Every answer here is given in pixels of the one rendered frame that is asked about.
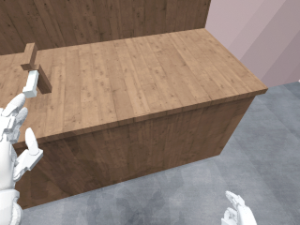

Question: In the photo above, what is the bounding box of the tap lever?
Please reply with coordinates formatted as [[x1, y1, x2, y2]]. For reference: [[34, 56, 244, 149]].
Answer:
[[22, 70, 39, 98]]

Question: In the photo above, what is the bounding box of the left robot forearm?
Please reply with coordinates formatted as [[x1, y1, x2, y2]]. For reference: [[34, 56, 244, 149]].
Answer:
[[0, 188, 23, 225]]

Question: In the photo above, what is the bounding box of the left robot hand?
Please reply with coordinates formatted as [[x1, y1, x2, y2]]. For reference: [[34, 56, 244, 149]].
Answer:
[[0, 93, 43, 191]]

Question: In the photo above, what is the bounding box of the counter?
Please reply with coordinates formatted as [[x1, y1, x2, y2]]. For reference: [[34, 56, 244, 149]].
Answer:
[[0, 0, 268, 210]]

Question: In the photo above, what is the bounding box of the right robot hand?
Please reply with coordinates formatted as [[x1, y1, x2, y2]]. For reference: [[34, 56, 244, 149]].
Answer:
[[221, 190, 257, 225]]

